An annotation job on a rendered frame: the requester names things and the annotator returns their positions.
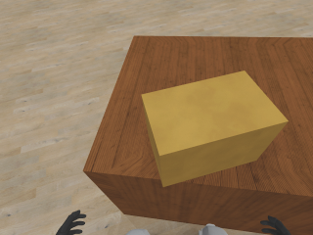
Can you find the right robot hand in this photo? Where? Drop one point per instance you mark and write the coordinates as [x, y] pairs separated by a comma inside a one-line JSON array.
[[275, 223]]

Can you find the robot right thigh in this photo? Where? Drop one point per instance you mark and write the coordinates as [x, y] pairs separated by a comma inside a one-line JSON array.
[[212, 230]]

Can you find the carton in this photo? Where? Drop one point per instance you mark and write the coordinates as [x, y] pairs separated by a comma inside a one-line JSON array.
[[206, 126]]

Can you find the left robot hand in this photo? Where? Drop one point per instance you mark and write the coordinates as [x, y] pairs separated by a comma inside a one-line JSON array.
[[70, 223]]

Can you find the pedestal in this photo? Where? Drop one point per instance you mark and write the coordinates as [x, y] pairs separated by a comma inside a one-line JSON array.
[[279, 183]]

